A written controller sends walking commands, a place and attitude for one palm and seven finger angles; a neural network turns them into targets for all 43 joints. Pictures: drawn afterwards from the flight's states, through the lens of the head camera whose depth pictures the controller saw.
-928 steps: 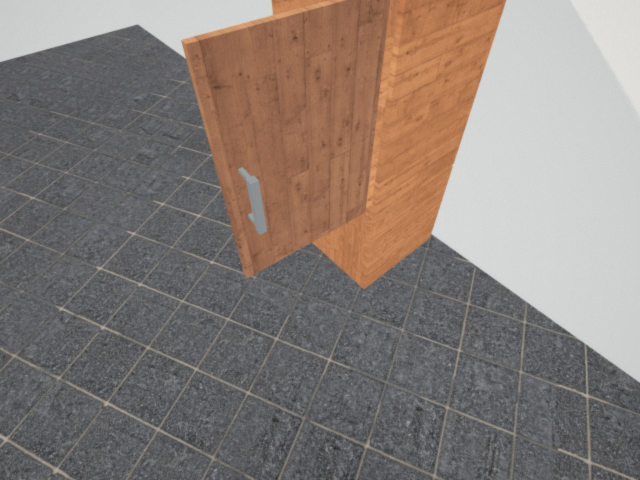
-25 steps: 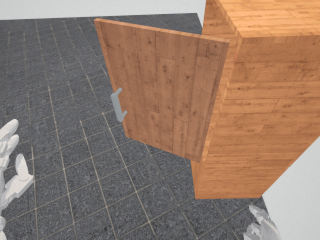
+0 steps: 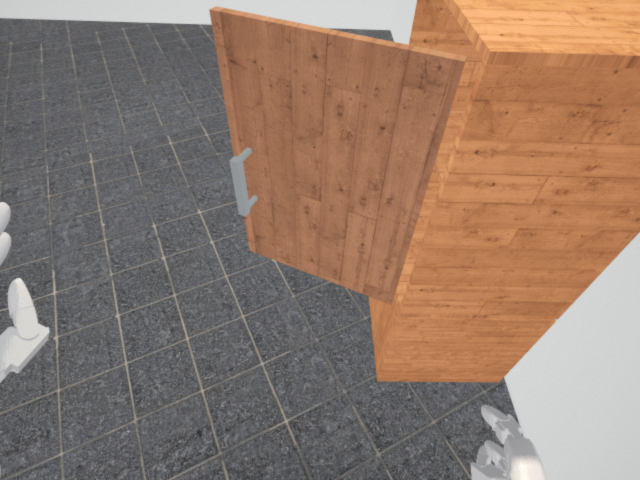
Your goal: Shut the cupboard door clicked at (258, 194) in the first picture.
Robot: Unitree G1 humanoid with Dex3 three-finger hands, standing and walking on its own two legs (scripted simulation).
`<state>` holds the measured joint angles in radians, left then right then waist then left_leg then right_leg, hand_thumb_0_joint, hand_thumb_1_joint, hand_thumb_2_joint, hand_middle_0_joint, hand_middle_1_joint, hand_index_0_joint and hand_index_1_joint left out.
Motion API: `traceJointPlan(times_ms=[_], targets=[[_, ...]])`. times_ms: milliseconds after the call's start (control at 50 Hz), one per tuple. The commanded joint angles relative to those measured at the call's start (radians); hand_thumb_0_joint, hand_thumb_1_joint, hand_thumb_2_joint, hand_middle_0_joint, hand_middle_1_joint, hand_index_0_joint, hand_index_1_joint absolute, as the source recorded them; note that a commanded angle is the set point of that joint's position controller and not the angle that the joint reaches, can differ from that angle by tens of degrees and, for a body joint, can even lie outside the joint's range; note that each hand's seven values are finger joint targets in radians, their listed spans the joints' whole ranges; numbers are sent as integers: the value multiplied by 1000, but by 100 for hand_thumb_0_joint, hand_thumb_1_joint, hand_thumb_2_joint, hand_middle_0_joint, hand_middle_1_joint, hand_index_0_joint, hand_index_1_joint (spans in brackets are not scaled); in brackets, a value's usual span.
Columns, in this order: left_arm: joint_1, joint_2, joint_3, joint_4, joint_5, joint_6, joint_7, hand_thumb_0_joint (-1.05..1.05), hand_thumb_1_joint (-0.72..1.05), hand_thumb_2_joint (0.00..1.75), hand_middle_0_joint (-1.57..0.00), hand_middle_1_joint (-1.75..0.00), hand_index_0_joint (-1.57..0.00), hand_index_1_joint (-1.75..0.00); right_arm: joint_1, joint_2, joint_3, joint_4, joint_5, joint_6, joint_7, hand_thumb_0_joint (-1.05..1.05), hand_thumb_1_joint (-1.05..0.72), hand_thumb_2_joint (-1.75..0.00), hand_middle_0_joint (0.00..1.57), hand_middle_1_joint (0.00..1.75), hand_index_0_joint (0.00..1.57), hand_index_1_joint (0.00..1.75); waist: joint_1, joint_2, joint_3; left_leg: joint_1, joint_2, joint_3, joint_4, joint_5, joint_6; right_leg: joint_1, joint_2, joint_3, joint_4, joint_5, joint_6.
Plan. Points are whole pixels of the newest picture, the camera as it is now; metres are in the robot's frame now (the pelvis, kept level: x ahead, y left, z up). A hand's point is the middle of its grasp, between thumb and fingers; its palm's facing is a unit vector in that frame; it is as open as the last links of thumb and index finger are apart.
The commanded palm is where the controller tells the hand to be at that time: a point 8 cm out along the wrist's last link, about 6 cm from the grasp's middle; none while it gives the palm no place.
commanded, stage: step back with the hand held close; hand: left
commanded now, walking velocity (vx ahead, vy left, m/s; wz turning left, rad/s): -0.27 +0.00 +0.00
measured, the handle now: (245, 182) +0.68 +0.21 -0.06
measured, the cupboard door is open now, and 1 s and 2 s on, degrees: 65 65 65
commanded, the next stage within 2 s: stop stepping back and stand still in 0.82 s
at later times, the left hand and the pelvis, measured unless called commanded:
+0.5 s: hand (1, 425) +0.12 +0.25 +0.17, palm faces +0.48 -0.75 -0.45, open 7.4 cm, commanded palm +0.06 +0.29 +0.19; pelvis -0.06 -0.02 +0.00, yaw +4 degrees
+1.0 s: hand out of the picture +0.04 +0.24 +0.19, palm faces +0.51 -0.80 -0.33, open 7.4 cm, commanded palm -0.03 +0.28 +0.19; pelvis -0.16 -0.02 +0.00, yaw +2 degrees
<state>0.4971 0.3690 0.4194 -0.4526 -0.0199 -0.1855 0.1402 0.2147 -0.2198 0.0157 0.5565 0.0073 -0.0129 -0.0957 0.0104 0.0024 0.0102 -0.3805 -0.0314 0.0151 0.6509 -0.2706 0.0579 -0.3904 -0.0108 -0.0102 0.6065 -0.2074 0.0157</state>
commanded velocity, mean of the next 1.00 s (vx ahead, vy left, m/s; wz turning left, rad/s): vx -0.33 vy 0.00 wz -0.10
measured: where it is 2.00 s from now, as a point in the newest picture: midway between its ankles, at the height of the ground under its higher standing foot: outside the picture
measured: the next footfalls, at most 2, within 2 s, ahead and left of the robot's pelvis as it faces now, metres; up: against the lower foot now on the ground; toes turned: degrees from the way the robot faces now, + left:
left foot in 0.56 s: +0.02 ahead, +0.10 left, +0.00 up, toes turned +12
right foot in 0.86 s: -0.21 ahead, -0.15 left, +0.00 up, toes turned +6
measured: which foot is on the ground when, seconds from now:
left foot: down 0.00-0.48, up 0.50-0.54, down 0.56-1.00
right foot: down 0.00-0.62, up 0.64-0.84, down 0.86-1.00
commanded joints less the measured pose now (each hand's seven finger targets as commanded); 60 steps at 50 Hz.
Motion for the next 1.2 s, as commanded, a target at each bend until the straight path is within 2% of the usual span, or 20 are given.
traceJointPlan(times_ms=[0, 100, 220, 280, 340, 420, 500, 560, 600, 620, 700, 800, 860, 900, 920, 940, 980, 1060, 1120, 1180], targets=[[-72, 241, 149, -294, 0, -96, 38, 0, 90, 90, -20, -30, -20, -30, -80, -138, -68, -153, -5, -77, 2, 0, -90, -90, 20, 30, 20, 30, -21, -1, -101, -263, 66, -105, -142, -310, 10, 237, -109, 230, -141, -70, -64], [-10, 255, 169, -258, -14, -117, 58, 0, 90, 90, -20, -30, -20, -30, -69, -134, -64, -122, -9, -85, 5, 0, -90, -90, 20, 30, 20, 30, -29, 14, -87, -151, 70, -114, -163, -198, -10, 99, -98, 169, -197, -133, -61], [21, 226, 185, -156, 10, -135, 49, 0, 90, 90, -20, -30, -20, -30, -92, -172, -78, -132, 3, -100, -8, 0, -90, -90, 20, 30, 20, 30, -11, 188, -84, -583, 225, -251, -428, -493, 72, 503, 62, 51, 131, 41, 8], [6, 229, 178, -177, 15, -135, 39, 0, 90, 90, -20, -30, -20, -30, -94, -168, -84, -136, 0, -105, -7, 0, -90, -90, 20, 30, 20, 30, -8, 144, -77, -600, 232, -243, -383, -456, 83, 513, 71, 80, 166, 139, 6], [15, 239, 171, -218, 9, -144, 30, 0, 90, 90, -20, -30, -20, -30, -88, -150, -81, -129, -2, -117, -3, 0, -90, -90, 20, 30, 20, 30, -17, 36, -104, -457, 156, -167, -266, -338, 51, 397, 19, 170, 58, 210, -20], [-43, 284, 174, -311, -1, -142, 44, 0, 90, 90, -20, -30, -20, -30, -66, -125, -84, -99, -9, -114, 15, 0, -90, -90, 20, 30, 20, 30, -30, -61, -139, -194, 41, -51, 9, -256, -27, 93, -177, 401, -240, -85, -105], [-36, 290, 161, -292, -10, -122, 73, 0, 90, 90, -20, -30, -20, -30, -69, -90, -72, -72, -12, -84, 21, 0, -90, -90, 20, 30, 20, 30, -43, -144, -147, 74, 17, -23, 103, -112, -52, -141, -229, 307, -340, -188, -119], [-14, 260, 156, -273, -17, -126, 76, 0, 90, 90, -20, -30, -20, -30, -67, -120, -73, -84, -9, -77, 2, 0, -90, -90, 20, 30, 20, 30, -50, 77, -69, -15, 128, -170, -223, -233, 3, -133, -45, 145, -171, -236, -38], [-25, 247, 191, -246, -2, -137, 71, 0, 90, 90, -20, -30, -20, -30, -103, -140, -78, -97, -9, -96, -12, 0, -90, -90, 20, 30, 20, 30, -31, 352, -85, -424, 360, -377, -518, -548, 98, 250, 117, 25, 288, -98, 17], [-42, 256, 193, -233, 1, -134, 62, 0, 90, 90, -20, -30, -20, -30, -125, -125, -78, -100, -15, -105, -16, 0, -90, -90, 20, 30, 20, 30, -23, 343, -94, -501, 406, -410, -559, -522, 117, 310, 129, 38, 457, -138, 18], [26, 217, 161, -202, -33, -115, 49, 0, 90, 90, -20, -30, -20, -30, -129, -126, -118, -77, 5, -143, 18, 0, -90, -90, 20, 30, 20, 30, 4, 200, -177, -176, 352, -141, -387, -283, 55, 154, 104, 3, 375, -278, 1], [-7, 224, 112, -304, -56, -123, 33, 0, 90, 90, -20, -30, -20, -30, -111, -106, -74, -46, -15, -156, 30, 0, -90, -90, 20, 30, 20, 30, -14, 167, -134, 83, 324, -70, -375, -185, -51, 64, 36, 3, -168, -280, -33], [-217, 280, 106, -351, -27, -149, 52, 0, 90, 90, -20, -30, -20, -30, -119, -66, -59, -18, -23, -151, 17, 0, -90, -90, 20, 30, 20, 30, -28, -69, -154, 271, 166, 63, -48, 48, -116, -148, -193, 341, -338, 97, -121], [-340, 273, 74, -367, -5, -168, 62, 0, 90, 90, -20, -30, -20, -30, -121, -57, -63, -1, -13, -163, -1, 0, -90, -90, 20, 30, 20, 30, -48, -100, -251, 371, 111, 131, -83, 293, -101, -21, -148, 221, -231, 640, -34], [-377, 332, 114, -381, -14, -156, 59, 0, 90, 90, -20, -30, -20, -30, -121, -84, -94, -18, 3, -173, -9, 0, -90, -90, 20, 30, 20, 30, -43, -175, -317, 423, 110, 135, -44, 371, -84, -12, -112, 173, -168, 756, 37], [-302, 314, 128, -336, -14, -127, 58, 0, 90, 90, -20, -30, -20, -30, -104, -93, -93, -35, 4, -164, -17, 0, -90, -90, 20, 30, 20, 30, -46, -118, -335, 447, 120, 119, -50, 479, -59, 20, -85, 129, -117, 766, 41], [-151, 265, 135, -240, -25, -99, 39, 0, 90, 90, -20, -30, -20, -30, -122, -93, -74, -61, 13, -143, -7, 0, -90, -90, 20, 30, 20, 30, -29, 61, -269, 407, 169, 71, -152, 401, -46, 23, -23, 79, -108, 351, 11], [57, 245, 174, -160, -61, -69, 16, 0, 90, 90, -20, -30, -20, -30, -141, -107, -56, -117, 0, -104, 5, 0, -90, -90, 20, 30, 20, 30, -20, 251, -44, 115, 178, -14, -398, -305, -102, 10, 71, -16, -225, -345, -57], [145, 288, 217, -148, -72, -53, 15, 0, 90, 90, -20, -30, -20, -30, -120, -116, -69, -137, -1, -87, 5, 0, -90, -90, 20, 30, 20, 30, -24, 91, -27, 82, 106, 43, -290, -338, -133, -34, 50, 1, -295, -482, -99], [117, 291, 187, -226, -64, -68, 29, 0, 90, 90, -20, -30, -20, -30, -50, -95, -71, -103, -4, -80, 5, 0, -90, -90, 20, 30, 20, 30, -37, -250, -35, 180, 58, 38, 171, -5, -100, -239, -187, 256, -431, -497, -201]])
